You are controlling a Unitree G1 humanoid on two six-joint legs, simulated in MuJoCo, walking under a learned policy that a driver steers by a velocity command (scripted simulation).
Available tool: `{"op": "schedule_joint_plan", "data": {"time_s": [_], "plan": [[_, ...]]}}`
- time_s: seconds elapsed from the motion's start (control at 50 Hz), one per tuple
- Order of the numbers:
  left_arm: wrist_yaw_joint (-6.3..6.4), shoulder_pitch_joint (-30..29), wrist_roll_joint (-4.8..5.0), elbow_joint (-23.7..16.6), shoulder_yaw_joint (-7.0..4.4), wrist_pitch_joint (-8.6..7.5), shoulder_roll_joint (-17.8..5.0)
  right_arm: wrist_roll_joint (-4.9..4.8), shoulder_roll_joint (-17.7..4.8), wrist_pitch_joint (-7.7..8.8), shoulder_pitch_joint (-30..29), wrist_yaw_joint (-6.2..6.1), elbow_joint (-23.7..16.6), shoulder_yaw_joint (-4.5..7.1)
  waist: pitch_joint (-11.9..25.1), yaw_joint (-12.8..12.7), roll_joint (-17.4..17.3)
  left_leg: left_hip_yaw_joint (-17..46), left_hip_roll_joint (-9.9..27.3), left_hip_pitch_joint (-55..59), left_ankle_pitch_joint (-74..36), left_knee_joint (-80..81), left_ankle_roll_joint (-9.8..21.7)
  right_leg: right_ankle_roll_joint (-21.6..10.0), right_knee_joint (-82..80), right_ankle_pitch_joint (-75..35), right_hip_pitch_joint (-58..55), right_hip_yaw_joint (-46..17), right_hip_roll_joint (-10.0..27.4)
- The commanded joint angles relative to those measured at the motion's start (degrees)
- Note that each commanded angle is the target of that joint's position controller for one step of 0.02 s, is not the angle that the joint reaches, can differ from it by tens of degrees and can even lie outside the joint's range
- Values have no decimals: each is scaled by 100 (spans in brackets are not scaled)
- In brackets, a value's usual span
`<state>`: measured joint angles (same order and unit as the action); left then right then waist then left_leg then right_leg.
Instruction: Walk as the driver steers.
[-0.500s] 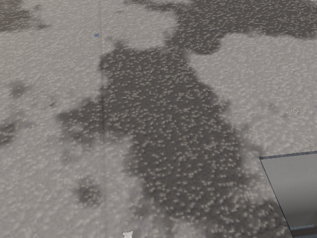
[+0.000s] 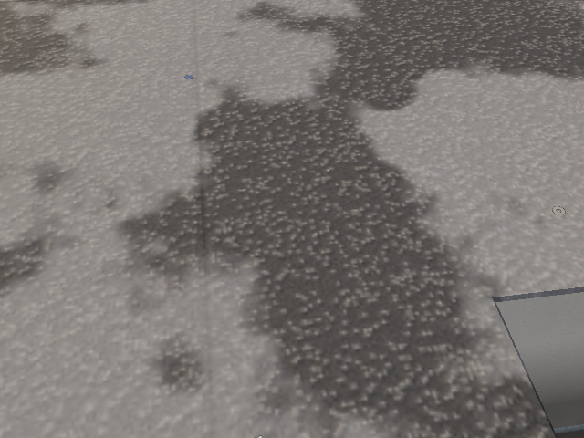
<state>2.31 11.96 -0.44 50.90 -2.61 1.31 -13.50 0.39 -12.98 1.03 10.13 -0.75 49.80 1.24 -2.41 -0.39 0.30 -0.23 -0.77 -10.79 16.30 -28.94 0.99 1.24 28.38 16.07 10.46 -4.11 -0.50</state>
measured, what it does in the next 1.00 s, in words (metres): walks ahead: right foot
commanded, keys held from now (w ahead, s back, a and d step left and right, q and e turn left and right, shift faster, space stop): no key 0.32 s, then w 0.60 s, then no key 0.08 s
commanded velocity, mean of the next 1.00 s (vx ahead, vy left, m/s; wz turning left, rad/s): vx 0.22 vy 0.00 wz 0.00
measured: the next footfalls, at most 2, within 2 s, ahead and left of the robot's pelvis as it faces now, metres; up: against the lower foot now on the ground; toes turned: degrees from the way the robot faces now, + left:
right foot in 0.62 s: +0.09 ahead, -0.14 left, +0.00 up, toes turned -1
left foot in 1.08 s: +0.45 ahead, +0.08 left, +0.00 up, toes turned +2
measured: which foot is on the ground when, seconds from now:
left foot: down 0.00-0.62, up 0.64-1.00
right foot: down 0.00-0.38, up 0.40-0.60, down 0.62-1.00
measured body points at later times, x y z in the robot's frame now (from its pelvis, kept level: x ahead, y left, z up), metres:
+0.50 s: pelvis +0.02 +0.00 +0.00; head +0.01 -0.01 +0.45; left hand +0.06 +0.26 -0.14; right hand +0.05 -0.27 -0.14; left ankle -0.01 +0.11 -0.74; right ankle -0.01 -0.12 -0.71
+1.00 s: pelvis +0.20 -0.04 +0.00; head +0.23 -0.05 +0.45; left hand +0.10 +0.20 -0.14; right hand +0.43 -0.26 -0.10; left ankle +0.40 +0.10 -0.70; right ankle +0.05 -0.14 -0.74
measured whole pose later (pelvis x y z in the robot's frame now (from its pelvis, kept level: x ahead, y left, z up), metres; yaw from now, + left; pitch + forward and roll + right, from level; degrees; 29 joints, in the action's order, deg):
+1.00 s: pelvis +0.20 -0.04 +0.00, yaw +0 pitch +1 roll +0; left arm 1.2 26.7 0.2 62.2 -0.9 -4.6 -11.2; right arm -1.4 -14.3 4.6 -1.9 1.8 49.0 1.7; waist -1.9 -5.4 -2.3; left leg -1.4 3.3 -36.0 -3.0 -32.0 1.4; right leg -2.1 8.4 17.8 -8.1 1.7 -2.0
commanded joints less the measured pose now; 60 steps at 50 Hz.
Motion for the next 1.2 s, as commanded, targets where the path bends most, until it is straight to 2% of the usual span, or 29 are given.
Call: {"op": "schedule_joint_plan", "data": {"time_s": [0.02,0.32,0.36,0.38,0.42,0.44,0.48,0.54,0.58,0.6,0.62,0.64,0.66,0.68,0.72,0.76,0.82,0.88,0.92,0.98,1.02,1.06,1.08,1.1,1.12,1.14,1.16,1.18,1.2], "plan": [[41,26,5,-94,-139,-56,-622,-7,-638,66,-44,-18,-139,138,192,8,-63,388,349,-38,-1025,589,115,-69,-376,-1150,-92,-186,199],[75,105,24,664,-95,-84,-550,-22,-659,37,119,-67,497,85,75,29,-64,400,293,-8,-898,772,165,-15,-531,-1023,-67,-52,171],[84,208,61,783,-77,-81,-464,-63,-752,-1,262,-101,606,120,117,69,-238,494,261,3,855,962,299,-58,-237,229,106,271,-98],[81,137,82,750,-75,-102,-455,-101,-927,-19,339,-117,622,177,-42,131,-484,849,466,-83,1966,1191,493,-98,151,897,475,457,-240],[30,-171,114,554,-49,-248,-411,-144,-1243,20,654,-132,674,281,-414,280,-1046,2303,1512,-147,3321,1981,1104,-176,1222,1087,1309,584,-109],[-17,-298,149,489,-48,-336,-416,-135,-1295,78,712,-138,677,314,-619,312,-1055,2821,1872,-286,3231,2228,1356,-247,1718,1081,1580,392,119],[-106,-302,208,467,-79,-466,-488,-117,-1189,204,618,-113,601,314,-653,242,-847,2930,2073,89,2533,2270,1439,-369,2258,1462,2189,172,434],[-189,-153,210,563,-87,-612,-439,-249,-1171,233,247,-88,445,328,-330,16,-649,1747,1480,-52,1341,2040,1014,-434,917,892,1230,453,402],[-218,558,173,926,-122,-630,-334,-286,-1188,162,163,-68,435,333,-49,-312,-561,1027,1013,-842,1097,1507,869,-309,-26,-334,-381,981,-47],[-214,989,165,1113,-157,-596,-351,-258,-1039,146,215,-53,434,286,39,-451,-402,843,819,-1205,1125,1082,781,-256,-149,-365,-976,1012,-178],[-196,1441,171,1203,-192,-583,-463,-203,-715,172,140,-18,390,182,125,-626,97,476,516,-1734,861,40,552,-383,-494,9,-1573,279,289],[-155,1957,158,1188,-273,-584,-994,-86,-269,234,82,21,232,54,374,-701,1529,-233,2,-2596,1099,-2060,121,-911,-1381,952,-2045,-1849,1625],[-263,2103,53,1252,-278,-673,-1257,-223,-450,325,0,10,58,122,223,-650,1653,272,-185,-3343,1660,-3251,179,-1665,-2051,2161,-1792,-3647,2363],[-304,1524,64,1090,-178,-770,-993,-352,-726,404,-114,26,3,172,-347,-404,879,578,242,-3882,1187,-3828,298,-1677,-2125,2583,-1514,-3460,2355],[-364,909,76,866,-59,-856,-683,-302,-811,495,-41,65,122,216,-456,-150,544,494,598,-3899,57,-3729,413,-1249,-2104,1369,-1346,-2234,1840],[-362,984,46,863,31,-823,-447,-190,-816,495,-157,108,137,263,-369,-137,538,350,751,-3536,-571,-3200,331,-989,-2112,-177,-1248,-1249,1445],[-222,1315,15,923,28,-740,-616,-139,-563,426,-569,147,-3,216,-309,-229,444,47,687,-3457,-1051,-2554,51,-1061,-2145,-1689,-1211,-584,1234],[-123,1383,18,890,26,-686,-720,-168,-362,414,-1308,167,-291,121,-444,-361,395,-164,516,-2988,-1652,-1269,-85,-1040,-2326,-1914,-795,-154,1056],[-95,1587,52,941,10,-680,-765,-193,-345,415,-1668,206,-416,84,-530,-452,459,-276,402,-2681,-1961,-708,-77,-1061,-2452,-1837,-745,-39,1086],[-65,1678,88,1034,-10,-601,-763,-184,-370,456,-1940,295,-588,61,-629,-373,461,-251,252,-2304,-2100,-109,72,-972,-2085,-3011,-981,176,1171],[-57,1509,43,989,-59,-527,-883,-152,-623,486,-1584,332,-540,150,-238,-75,605,-162,111,-1713,-2027,-7,245,-807,-1543,-4121,-1322,211,1253],[-55,1191,21,862,-88,-433,-918,-107,-985,504,-276,302,-111,330,610,586,678,-257,-167,-323,-2138,98,477,-576,-188,-5280,-1500,293,1049],[-85,1262,-14,809,-57,-425,-852,-53,-1191,491,341,248,67,394,1061,827,458,-12,203,879,-3292,134,641,-358,878,-4641,-881,374,780],[-138,1921,-164,782,78,-466,-375,127,-1573,440,836,205,171,431,1971,512,-774,1487,1640,3071,-5447,-566,1333,-87,2869,-1384,977,502,141],[-192,2553,33,1035,208,-540,58,86,-1302,373,1041,242,264,337,3148,436,-1571,3298,2654,3821,-5631,66,2284,98,4665,2405,1735,-102,-561],[-219,2198,166,1034,43,-588,-528,-25,-1084,322,639,266,207,288,2665,449,-784,2907,2320,2730,-4485,472,2059,44,5061,2205,1741,-584,-224],[-187,1499,256,797,1,-573,-639,-67,-891,312,-106,239,68,224,1576,281,-559,2117,2047,1687,-3758,733,1772,30,4929,1866,2068,-192,71],[-114,1143,185,728,-11,-515,-604,-39,-661,344,-538,241,26,130,977,111,-110,1588,1775,656,-3522,1050,1575,72,4537,1492,1928,-31,320],[-32,1112,111,704,-53,-418,-566,17,-525,384,-768,237,28,84,784,-68,-127,1239,1579,-56,-3276,1223,1422,75,4066,1200,1508,-58,522]]}}
Keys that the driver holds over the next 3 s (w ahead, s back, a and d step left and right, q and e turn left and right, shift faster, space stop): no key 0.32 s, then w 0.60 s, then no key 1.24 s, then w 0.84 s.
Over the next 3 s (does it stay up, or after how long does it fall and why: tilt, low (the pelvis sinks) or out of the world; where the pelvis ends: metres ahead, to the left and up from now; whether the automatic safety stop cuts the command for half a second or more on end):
stays up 0.71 -0.02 -0.02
